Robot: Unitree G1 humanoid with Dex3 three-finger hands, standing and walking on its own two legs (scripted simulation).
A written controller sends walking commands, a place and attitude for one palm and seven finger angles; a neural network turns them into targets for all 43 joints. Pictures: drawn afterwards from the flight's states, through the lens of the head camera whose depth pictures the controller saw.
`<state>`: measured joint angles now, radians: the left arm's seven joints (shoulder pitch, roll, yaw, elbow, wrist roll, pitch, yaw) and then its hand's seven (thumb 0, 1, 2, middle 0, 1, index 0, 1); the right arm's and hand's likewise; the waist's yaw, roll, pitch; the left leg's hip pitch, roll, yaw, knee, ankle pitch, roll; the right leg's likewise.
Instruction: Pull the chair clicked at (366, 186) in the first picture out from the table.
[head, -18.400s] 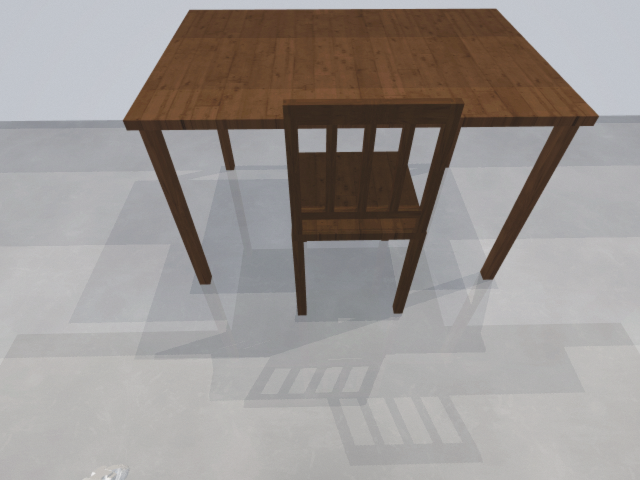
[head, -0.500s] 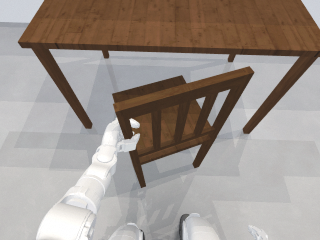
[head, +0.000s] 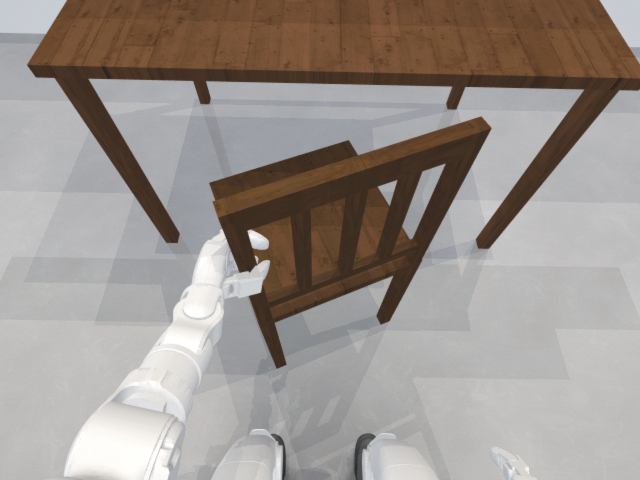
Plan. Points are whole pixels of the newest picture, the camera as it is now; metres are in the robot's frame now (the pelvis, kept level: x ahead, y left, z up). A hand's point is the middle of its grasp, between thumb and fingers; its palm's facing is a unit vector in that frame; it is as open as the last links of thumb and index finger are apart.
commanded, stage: step backward, pulling the chair out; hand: left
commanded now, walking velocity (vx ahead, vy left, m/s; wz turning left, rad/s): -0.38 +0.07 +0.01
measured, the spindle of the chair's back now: (350, 234) +0.47 -0.04 -0.10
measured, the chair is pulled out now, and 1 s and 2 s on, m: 0.22 0.35 0.50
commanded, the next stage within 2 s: stop walking, hand still on the chair in 1.44 s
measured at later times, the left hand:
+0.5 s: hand (242, 319) +0.31 +0.12 -0.06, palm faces -0.05 -0.98 -0.19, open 5.8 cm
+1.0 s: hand (237, 379) +0.23 +0.11 -0.06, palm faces -0.02 -0.98 -0.19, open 5.8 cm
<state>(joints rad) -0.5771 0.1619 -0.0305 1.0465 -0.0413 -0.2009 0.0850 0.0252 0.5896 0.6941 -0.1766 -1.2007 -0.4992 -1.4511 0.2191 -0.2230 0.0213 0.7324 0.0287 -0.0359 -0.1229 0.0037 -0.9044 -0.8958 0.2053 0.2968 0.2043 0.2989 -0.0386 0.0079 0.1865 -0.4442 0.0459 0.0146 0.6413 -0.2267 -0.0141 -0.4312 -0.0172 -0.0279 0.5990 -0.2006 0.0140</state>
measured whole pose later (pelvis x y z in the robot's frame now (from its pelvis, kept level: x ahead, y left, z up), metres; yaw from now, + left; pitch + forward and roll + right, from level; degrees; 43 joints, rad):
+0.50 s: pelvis -0.07 +0.00 +0.00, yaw -2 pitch +0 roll -3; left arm -0.58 0.19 0.02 1.09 -0.04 -0.23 0.07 0.01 0.58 0.70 -0.19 -1.18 -0.50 -1.45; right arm 0.19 -0.19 0.03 0.75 0.01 -0.08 -0.09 0.00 -0.90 -0.90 0.21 0.30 0.21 0.30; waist -0.03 0.05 0.22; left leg -0.46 0.10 0.00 0.62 -0.16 -0.03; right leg -0.36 0.03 -0.04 0.58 -0.21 0.00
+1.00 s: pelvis -0.15 -0.01 +0.00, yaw +0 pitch +1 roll -1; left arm -0.59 0.19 0.02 1.07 -0.04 -0.19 0.09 0.00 0.58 0.70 -0.17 -1.18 -0.50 -1.45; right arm 0.17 -0.24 0.02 0.74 0.04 -0.04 -0.12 0.00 -0.90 -0.90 0.21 0.30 0.21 0.30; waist -0.07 0.01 0.20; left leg -0.44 0.04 -0.05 0.73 -0.39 -0.04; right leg -0.45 -0.03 -0.05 0.59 -0.15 0.00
